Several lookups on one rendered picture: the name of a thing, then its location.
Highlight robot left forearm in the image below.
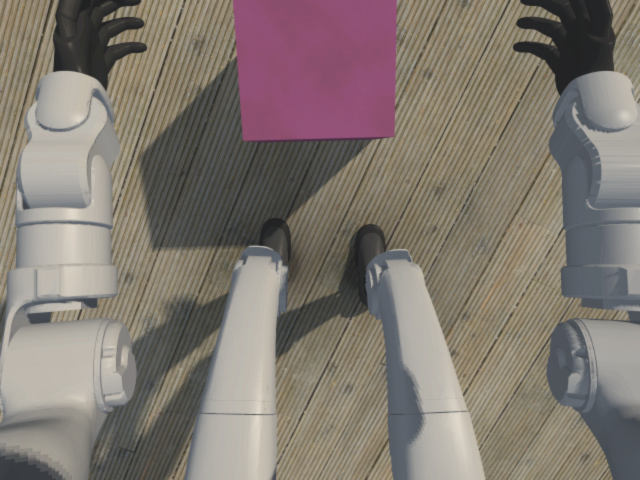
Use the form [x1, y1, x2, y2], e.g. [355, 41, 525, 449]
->
[0, 71, 120, 415]

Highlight robot right hand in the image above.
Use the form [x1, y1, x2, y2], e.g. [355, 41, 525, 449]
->
[513, 0, 616, 96]

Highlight right robot upper arm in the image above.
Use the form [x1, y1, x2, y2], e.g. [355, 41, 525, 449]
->
[546, 318, 640, 480]

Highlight robot left hand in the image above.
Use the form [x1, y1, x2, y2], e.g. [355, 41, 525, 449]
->
[53, 0, 147, 90]

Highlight robot right forearm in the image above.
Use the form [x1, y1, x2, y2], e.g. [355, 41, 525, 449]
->
[549, 71, 640, 321]

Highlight left robot shin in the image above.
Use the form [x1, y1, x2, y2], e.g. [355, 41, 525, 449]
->
[231, 246, 284, 283]

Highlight left robot upper arm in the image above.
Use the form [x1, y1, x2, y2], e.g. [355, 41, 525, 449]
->
[0, 317, 137, 480]

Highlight carton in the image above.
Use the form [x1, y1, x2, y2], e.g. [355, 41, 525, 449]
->
[233, 0, 397, 143]

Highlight robot left foot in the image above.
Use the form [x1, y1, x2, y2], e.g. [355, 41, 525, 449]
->
[259, 218, 291, 265]

